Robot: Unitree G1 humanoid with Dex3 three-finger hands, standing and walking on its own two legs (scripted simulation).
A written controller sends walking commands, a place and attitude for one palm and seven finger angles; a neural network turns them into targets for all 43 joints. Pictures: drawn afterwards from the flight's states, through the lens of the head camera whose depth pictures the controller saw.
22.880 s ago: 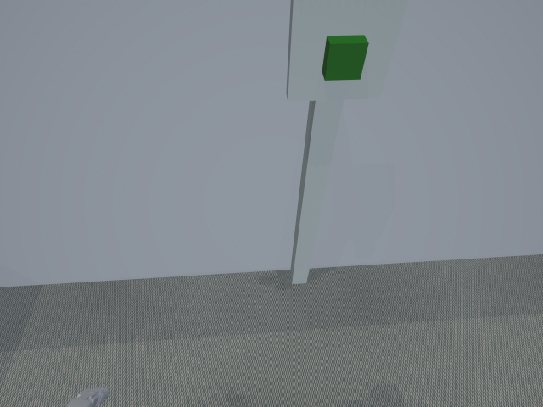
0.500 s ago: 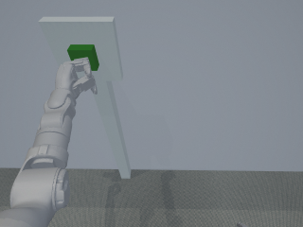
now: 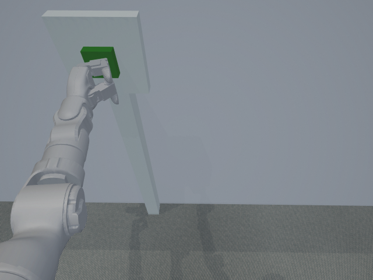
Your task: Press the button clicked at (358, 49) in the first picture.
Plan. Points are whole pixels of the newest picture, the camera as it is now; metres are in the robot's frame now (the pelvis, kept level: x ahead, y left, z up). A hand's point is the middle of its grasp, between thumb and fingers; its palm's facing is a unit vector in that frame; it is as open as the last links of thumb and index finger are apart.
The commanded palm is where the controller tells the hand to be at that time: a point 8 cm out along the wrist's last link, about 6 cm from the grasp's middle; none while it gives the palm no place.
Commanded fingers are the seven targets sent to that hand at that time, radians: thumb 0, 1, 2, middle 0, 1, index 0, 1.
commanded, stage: press the button with the knuckle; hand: left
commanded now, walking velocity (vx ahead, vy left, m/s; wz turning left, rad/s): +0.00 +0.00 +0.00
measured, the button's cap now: (102, 60) +0.53 +0.18 +0.20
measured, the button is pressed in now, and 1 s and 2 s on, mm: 9 0 0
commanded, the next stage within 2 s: hold the button down briefly in 0.12 s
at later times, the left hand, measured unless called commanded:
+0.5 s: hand (110, 84) +0.48 +0.16 +0.18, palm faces +0.00 -1.00 -0.01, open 2.9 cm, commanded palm +0.49 +0.20 +0.17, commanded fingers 0.00 0.90 0.90 -1.30 -1.50 -1.30 -1.50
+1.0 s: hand (117, 92) +0.45 +0.14 +0.18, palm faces -0.01 -1.00 +0.00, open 3.1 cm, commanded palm +0.42 +0.19 +0.17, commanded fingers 0.00 0.90 0.90 -1.30 -1.50 -1.30 -1.50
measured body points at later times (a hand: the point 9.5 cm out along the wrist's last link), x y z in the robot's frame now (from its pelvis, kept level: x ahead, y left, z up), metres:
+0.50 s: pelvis -0.02 +0.01 -0.01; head +0.02 +0.01 +0.44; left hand +0.47 +0.21 +0.18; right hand -0.02 -0.27 -0.12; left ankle +0.05 +0.10 -0.73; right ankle -0.03 -0.09 -0.73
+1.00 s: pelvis -0.02 +0.01 -0.01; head +0.01 +0.00 +0.44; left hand +0.45 +0.20 +0.18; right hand +0.05 -0.25 -0.12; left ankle +0.05 +0.10 -0.73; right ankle -0.03 -0.09 -0.73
